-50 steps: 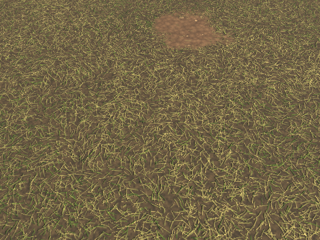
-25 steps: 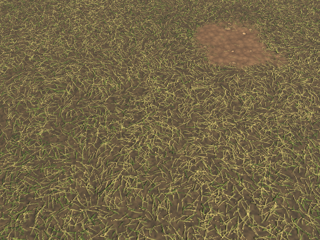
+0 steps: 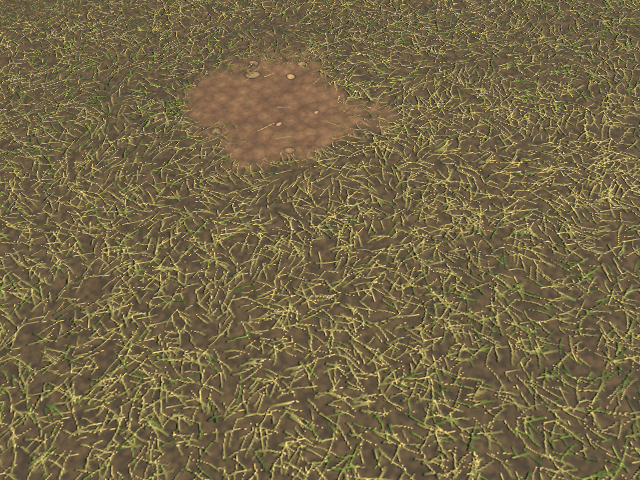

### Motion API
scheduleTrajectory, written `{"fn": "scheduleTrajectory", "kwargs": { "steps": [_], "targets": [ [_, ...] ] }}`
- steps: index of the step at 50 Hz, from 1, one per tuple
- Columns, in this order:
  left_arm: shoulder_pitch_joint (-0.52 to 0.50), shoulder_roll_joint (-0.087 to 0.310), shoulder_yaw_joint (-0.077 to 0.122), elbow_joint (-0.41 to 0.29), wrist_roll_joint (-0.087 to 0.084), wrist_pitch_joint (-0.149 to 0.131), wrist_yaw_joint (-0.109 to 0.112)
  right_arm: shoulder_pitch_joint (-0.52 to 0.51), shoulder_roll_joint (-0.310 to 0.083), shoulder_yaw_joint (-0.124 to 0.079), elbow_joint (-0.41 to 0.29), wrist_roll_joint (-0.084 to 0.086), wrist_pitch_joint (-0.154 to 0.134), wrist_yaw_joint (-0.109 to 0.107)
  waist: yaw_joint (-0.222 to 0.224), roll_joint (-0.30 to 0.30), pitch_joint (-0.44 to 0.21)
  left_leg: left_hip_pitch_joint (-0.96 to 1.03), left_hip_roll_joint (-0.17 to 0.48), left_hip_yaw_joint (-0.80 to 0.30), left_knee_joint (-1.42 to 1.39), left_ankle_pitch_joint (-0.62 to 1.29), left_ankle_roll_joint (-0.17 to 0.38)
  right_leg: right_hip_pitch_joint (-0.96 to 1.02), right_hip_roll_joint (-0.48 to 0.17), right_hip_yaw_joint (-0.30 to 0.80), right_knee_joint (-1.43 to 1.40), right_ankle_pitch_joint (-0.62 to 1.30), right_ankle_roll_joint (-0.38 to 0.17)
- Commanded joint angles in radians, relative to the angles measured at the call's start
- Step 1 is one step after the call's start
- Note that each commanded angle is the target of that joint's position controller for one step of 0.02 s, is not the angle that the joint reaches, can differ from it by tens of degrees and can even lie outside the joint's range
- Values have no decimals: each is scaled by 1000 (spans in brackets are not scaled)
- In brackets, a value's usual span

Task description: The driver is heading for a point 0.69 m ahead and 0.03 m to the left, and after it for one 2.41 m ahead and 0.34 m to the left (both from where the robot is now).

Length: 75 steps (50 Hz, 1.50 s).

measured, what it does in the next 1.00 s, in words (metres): walks ahead: left foot, then right foot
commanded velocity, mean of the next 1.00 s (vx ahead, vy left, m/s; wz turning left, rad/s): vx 0.47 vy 0.00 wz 0.07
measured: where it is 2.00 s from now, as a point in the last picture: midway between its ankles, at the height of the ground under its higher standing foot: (350, 408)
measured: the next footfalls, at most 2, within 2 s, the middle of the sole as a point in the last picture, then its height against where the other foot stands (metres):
left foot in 0.50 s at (309, 476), level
right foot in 1.00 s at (375, 345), level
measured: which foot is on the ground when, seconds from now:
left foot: up 0.00-0.48, down 0.50-1.00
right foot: down 0.00-0.52, up 0.54-0.98, down 1.00-1.00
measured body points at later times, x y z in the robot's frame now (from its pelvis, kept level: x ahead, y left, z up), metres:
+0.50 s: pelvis +0.29 +0.01 +0.00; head +0.32 +0.01 +0.45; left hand +0.28 +0.29 -0.13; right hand +0.45 -0.24 -0.10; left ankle +0.42 +0.07 -0.72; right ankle +0.08 -0.03 -0.71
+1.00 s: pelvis +0.56 -0.01 +0.01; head +0.60 +0.00 +0.46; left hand +0.77 +0.23 -0.07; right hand +0.56 -0.29 -0.12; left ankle +0.42 +0.07 -0.71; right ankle +0.71 -0.09 -0.72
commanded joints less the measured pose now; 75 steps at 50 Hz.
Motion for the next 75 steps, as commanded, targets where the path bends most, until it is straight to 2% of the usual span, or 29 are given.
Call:
{"fn": "scheduleTrajectory", "kwargs": {
  "steps": [1, 4, 8, 19, 22, 24, 25, 26, 27, 28, 29, 31, 36, 45, 48, 49, 50, 51, 52, 53, 55, 57, 60, 68, 71, 72, 73, 74, 75],
  "targets": [
    [167, 145, 40, 10, -18, 2, 23, -41, -120, -18, -112, -4, -26, -2, 35, -8, -42, -426, 68, -114, 22, 118, 2, 370, -318, 528, -393, 125, -156],
    [156, 122, 29, 4, -29, -31, 21, -3, -97, -14, -108, -26, 26, 1, -18, -17, -84, -284, 73, -107, -87, 131, -35, 273, -238, 387, -399, 411, -133],
    [238, 156, 41, 9, -32, -33, 21, -136, -96, -17, -158, -25, 43, 8, 20, -38, -58, -366, 66, -88, -229, 272, -71, 292, -196, 367, -433, 364, -97],
    [416, 118, 13, 53, -6, -50, 38, -401, -89, 9, -256, -7, 21, 34, 129, -86, 7, -444, 15, -17, -583, 428, 5, 566, -235, 302, -430, 569, -28],
    [368, 141, 9, 56, 4, -60, 47, -301, -110, 3, -240, 0, 13, 31, 58, -106, -14, -250, -48, 7, -664, 335, 74, 564, -257, 232, -352, 882, 5],
    [344, 162, 10, 62, 13, -59, 49, -72, -152, -18, -168, 4, 7, 12, -46, -99, -126, -14, -119, 21, -710, 291, 117, 570, -242, 183, -88, 1106, 27],
    [318, 162, 7, 53, 6, -61, 48, 83, -170, -28, -123, -8, 0, 2, -124, -74, -199, 205, -65, -43, -749, 335, 151, 445, -216, 150, 122, 964, 39],
    [341, 109, -8, 15, -21, -68, 42, 217, -269, -55, -105, -27, 1, -7, -142, 88, -312, 465, 174, -408, -759, 271, 256, 171, -108, 79, 488, 554, 80],
    [394, 114, 0, 12, -21, -73, 33, 166, -274, -63, -92, -1, 15, 9, -57, 237, -346, 565, 321, -841, -894, 368, 365, -95, 48, 103, 738, -226, 104],
    [331, 140, -2, -7, 9, -74, 31, 51, -238, -57, -118, 22, 20, 21, -21, 103, -214, 452, 293, -780, -926, 262, 354, -188, -36, 184, 768, -173, 87],
    [244, 141, -4, -27, 9, -81, 24, -10, -186, -46, -135, 19, 21, 23, -21, 16, -114, 325, 263, -650, -951, 260, 338, -210, -81, 178, 729, -106, 91],
    [190, 117, -9, -64, 17, -71, 15, -18, -140, -31, -120, 9, 14, 15, 23, -37, -24, 151, 174, -511, -992, 398, 282, -169, -137, 168, 592, -75, 109],
    [127, 78, -26, -114, 26, -22, 5, 55, -183, -41, -98, 23, -8, 5, 35, 24, -38, 72, 84, -382, -1035, 542, 263, -161, -161, 106, 390, -17, 183],
    [-153, 63, -49, -227, 1, -31, 9, 206, -192, -52, -97, 13, 26, -16, -69, 68, -68, 216, 25, -372, -841, 956, 138, -137, -61, 76, 7, 186, 196],
    [-42, 111, -38, -203, -2, -46, 25, 131, -205, -58, -138, 4, 34, -28, -6, 96, -103, 207, 11, -431, -714, 964, 87, 49, -29, 121, -139, 146, 158],
    [40, 130, -32, -182, 0, -56, 34, 90, -215, -61, -153, 13, 28, -25, 43, 85, -129, 183, -19, -429, -620, 958, 63, 169, -36, 125, -231, 224, 138],
    [158, 174, -22, -165, 13, -73, 47, 71, -192, -56, -180, 31, 17, -17, 93, 31, -214, 78, -58, -409, -437, 778, 37, 393, -165, 208, -249, 400, 97],
    [245, 240, -14, -172, 22, -70, 60, 123, -108, -35, -216, 44, 14, -22, 86, -153, -351, -84, -145, -267, -165, 64, 21, 622, -469, 421, -143, 912, 41],
    [230, 261, 5, -178, -8, -45, 50, 280, -148, -46, -225, 59, 33, -38, 18, -304, -517, -192, -203, -188, 39, -268, 17, 705, -636, 669, -127, 1092, -124],
    [160, 162, -10, -206, -18, -29, 43, 268, -197, -53, -169, 20, 59, -45, 0, -111, -425, -232, -128, -197, 105, -171, 9, 583, -564, 606, -160, 924, -116],
    [72, 63, -42, -216, -9, -20, 47, 144, -172, -54, -184, 3, 83, -22, -12, -64, -218, -243, -85, -174, 50, -66, -26, 373, -414, 365, -250, 707, -41],
    [70, 94, -33, -201, -5, -17, 55, 127, -149, -49, -191, -6, 111, 1, -21, -148, -151, -198, -78, -148, 27, -3, -49, 249, -346, 250, -305, 660, -34],
    [89, 110, -24, -186, 1, -25, 49, 110, -135, -44, -205, 3, 123, 7, -34, -136, -183, -162, -97, -153, -7, 28, -50, 211, -347, 204, -320, 660, -66],
    [118, 146, -6, -154, 6, 18, 31, -31, -113, -4, -244, 0, 139, 10, 15, -201, -141, -8, -78, -70, -464, 25, -12, 126, -328, 192, -377, 50, -53],
    [151, 154, -3, -131, -7, 41, 29, 19, -110, 7, -222, -5, 116, 3, -17, -135, -105, 178, -80, -60, -794, 180, 34, 34, -309, 181, -310, 16, 19],
    [182, 116, -10, -127, -2, 43, 25, 10, -137, 9, -229, -16, 102, 0, -4, -28, -92, 213, 27, -213, -926, 169, 54, -11, -260, 136, -226, -35, 84],
    [224, 25, -32, -161, -10, 39, 18, -43, -226, -3, -263, -18, 94, -6, 51, 210, -104, 192, 282, -515, -1003, 209, 120, -78, -121, 12, -77, -211, 157],
    [148, 78, -22, -147, -11, 55, 31, -63, -202, -1, -254, -18, 86, -15, -10, 181, -36, -43, 313, -500, -1032, 210, 190, 28, -114, 77, 11, -265, 160],
    [145, 83, -17, -145, -21, 65, 27, -121, -155, 15, -251, -20, 77, -19, 35, 148, -3, -83, 248, -429, -1036, 204, 180, 84, -115, 104, 52, -208, 156]
  ]
}}
Keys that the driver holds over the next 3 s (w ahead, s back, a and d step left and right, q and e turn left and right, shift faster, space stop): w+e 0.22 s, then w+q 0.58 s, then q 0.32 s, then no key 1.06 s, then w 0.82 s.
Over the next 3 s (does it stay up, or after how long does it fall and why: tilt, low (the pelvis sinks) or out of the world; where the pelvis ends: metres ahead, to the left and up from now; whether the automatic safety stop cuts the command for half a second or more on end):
stays up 0.87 0.06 0.01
